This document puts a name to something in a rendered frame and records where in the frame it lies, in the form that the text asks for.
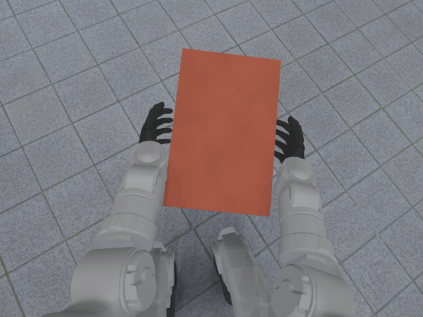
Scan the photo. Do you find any right robot hand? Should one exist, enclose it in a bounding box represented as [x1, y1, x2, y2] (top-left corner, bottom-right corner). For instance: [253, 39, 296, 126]
[274, 116, 305, 163]

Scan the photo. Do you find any robot left shin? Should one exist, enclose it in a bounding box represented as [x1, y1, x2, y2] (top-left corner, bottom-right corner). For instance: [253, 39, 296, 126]
[153, 241, 172, 308]

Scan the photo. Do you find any left robot forearm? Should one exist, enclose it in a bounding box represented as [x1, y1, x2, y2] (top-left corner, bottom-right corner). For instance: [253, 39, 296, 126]
[71, 141, 167, 300]

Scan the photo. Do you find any right robot forearm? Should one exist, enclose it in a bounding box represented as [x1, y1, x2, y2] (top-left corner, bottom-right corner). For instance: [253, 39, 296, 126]
[274, 157, 347, 284]

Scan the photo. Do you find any robot left upper arm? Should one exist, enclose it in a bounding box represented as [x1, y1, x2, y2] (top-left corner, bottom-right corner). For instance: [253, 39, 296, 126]
[41, 247, 157, 317]

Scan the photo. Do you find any robot right upper arm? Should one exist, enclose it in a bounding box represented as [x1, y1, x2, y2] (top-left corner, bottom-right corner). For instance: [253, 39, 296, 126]
[270, 263, 356, 317]

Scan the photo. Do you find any left robot hand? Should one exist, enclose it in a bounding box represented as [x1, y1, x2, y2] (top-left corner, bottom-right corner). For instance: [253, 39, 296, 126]
[139, 102, 173, 144]

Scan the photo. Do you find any carton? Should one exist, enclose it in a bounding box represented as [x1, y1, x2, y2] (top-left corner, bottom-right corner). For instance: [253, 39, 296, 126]
[163, 48, 281, 217]

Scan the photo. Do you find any robot right foot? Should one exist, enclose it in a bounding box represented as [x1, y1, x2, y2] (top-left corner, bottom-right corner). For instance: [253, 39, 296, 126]
[213, 255, 232, 305]

